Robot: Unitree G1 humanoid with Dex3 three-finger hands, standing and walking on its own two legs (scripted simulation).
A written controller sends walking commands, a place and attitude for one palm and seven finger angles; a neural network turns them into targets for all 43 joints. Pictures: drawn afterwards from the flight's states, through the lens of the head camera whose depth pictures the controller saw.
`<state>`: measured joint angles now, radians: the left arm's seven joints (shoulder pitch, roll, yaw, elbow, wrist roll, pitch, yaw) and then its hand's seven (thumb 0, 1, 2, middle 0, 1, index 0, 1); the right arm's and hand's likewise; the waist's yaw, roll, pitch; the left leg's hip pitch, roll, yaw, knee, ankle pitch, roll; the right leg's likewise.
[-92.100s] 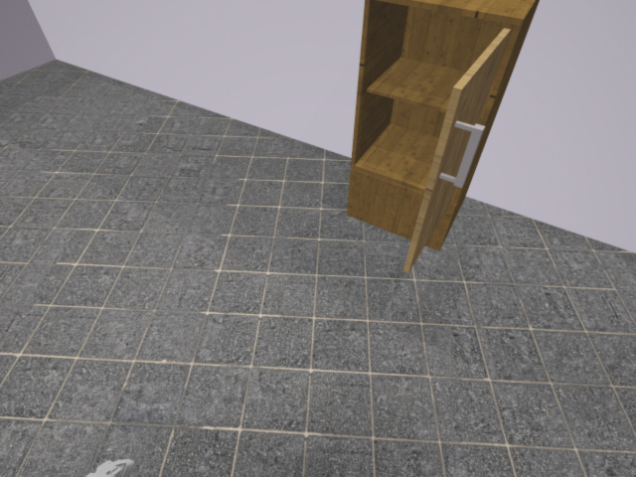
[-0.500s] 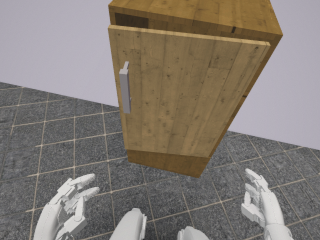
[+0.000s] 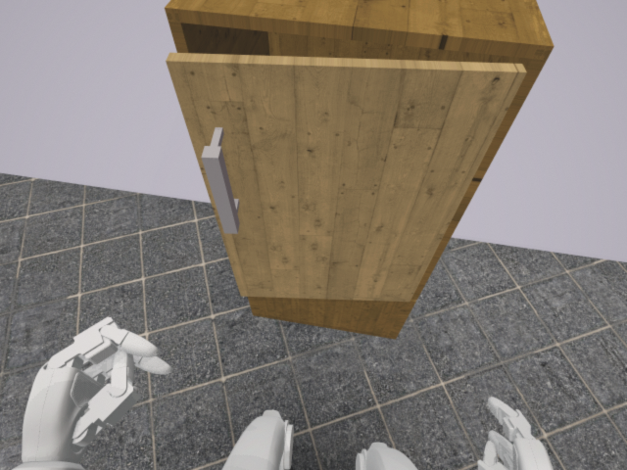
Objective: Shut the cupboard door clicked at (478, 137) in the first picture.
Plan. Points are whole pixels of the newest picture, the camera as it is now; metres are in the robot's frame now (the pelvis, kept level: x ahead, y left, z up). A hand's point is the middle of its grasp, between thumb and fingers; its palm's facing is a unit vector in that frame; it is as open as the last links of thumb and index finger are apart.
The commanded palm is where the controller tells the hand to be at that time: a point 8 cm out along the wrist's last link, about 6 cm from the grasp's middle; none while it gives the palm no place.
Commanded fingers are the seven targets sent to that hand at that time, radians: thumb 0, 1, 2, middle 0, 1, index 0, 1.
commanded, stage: raise the hand and make a fist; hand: left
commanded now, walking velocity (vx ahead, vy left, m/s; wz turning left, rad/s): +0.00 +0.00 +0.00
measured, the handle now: (225, 184) +0.48 +0.17 +0.06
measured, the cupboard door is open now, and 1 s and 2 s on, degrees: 8 8 8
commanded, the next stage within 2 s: bring the fist close to the handle in 0.96 s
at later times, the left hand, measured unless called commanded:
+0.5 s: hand (148, 388) +0.20 +0.20 +0.05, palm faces -0.01 -1.00 +0.01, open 3.1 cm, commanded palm +0.18 +0.26 +0.07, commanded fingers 0.00 0.90 0.90 -1.30 -1.50 -1.30 -1.50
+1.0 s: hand (142, 358) +0.22 +0.20 +0.07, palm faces +0.04 -1.00 -0.04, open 3.1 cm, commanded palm +0.19 +0.25 +0.07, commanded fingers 0.00 0.90 0.90 -1.30 -1.50 -1.30 -1.50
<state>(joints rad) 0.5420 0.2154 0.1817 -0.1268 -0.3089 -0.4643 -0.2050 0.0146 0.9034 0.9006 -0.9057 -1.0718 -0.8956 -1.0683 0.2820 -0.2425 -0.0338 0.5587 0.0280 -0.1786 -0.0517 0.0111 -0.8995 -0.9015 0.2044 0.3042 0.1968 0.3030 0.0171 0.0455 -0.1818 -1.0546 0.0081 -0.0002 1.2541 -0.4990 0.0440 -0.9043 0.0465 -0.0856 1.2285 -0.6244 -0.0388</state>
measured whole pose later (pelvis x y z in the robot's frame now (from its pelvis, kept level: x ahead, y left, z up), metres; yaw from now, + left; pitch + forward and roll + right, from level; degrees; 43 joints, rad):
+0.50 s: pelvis -0.01 +0.02 +0.01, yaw +0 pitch +15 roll -5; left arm 0.40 0.24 0.09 -0.02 -0.26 -0.35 -0.22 0.01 0.90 0.90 -1.28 -1.48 -1.28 -1.48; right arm 0.23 -0.22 0.05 0.47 0.03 -0.14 -0.04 0.01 -0.90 -0.90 0.21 0.30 0.20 0.30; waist 0.01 0.04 -0.16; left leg -1.01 0.00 -0.01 1.21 -0.46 0.07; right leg -0.85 0.04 -0.09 1.16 -0.57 -0.02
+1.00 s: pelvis +0.00 +0.01 +0.01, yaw +0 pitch +15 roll -4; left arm 0.38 0.24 0.13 -0.04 -0.27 -0.43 -0.18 0.01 0.90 0.90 -1.30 -1.50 -1.30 -1.50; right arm 0.24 -0.25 0.02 0.51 0.02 -0.13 -0.03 0.01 -0.90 -0.90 0.20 0.30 0.20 0.30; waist 0.00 0.05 -0.17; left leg -1.01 0.00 0.00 1.21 -0.47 0.06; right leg -0.85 0.05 -0.09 1.16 -0.59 -0.02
